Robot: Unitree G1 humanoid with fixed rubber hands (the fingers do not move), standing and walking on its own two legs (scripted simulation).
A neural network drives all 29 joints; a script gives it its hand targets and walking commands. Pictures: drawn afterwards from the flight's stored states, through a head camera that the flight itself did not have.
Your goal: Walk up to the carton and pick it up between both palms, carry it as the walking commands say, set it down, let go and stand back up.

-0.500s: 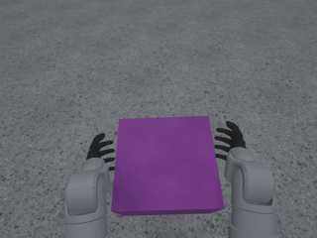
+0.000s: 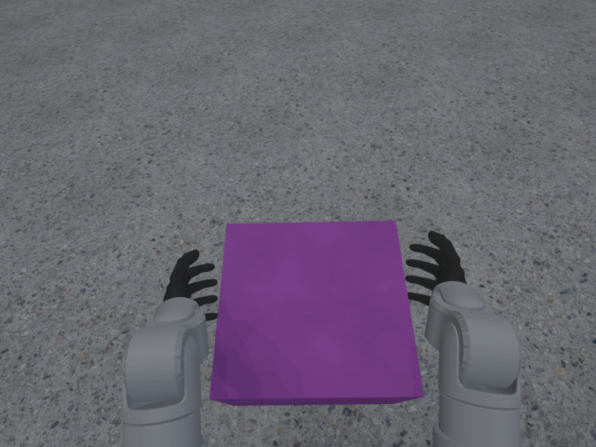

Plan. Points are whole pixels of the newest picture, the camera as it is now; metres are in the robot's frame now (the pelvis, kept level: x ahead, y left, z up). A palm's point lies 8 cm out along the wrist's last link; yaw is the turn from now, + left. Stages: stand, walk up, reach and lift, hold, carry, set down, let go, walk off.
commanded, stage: carry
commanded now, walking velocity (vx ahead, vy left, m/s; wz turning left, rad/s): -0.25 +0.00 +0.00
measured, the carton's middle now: (312, 316) +0.32 -0.01 -0.01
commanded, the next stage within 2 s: none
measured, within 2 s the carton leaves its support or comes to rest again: neither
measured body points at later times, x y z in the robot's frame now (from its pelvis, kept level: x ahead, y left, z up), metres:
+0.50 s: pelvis -0.17 -0.04 -0.01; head -0.15 -0.05 +0.44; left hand +0.12 +0.10 +0.08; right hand +0.12 -0.22 +0.08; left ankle -0.09 +0.10 -0.71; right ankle -0.14 -0.17 -0.74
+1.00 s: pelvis -0.33 -0.07 -0.01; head -0.30 -0.06 +0.44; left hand -0.04 +0.08 +0.07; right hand -0.04 -0.24 +0.08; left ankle -0.27 +0.08 -0.74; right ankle -0.34 -0.20 -0.73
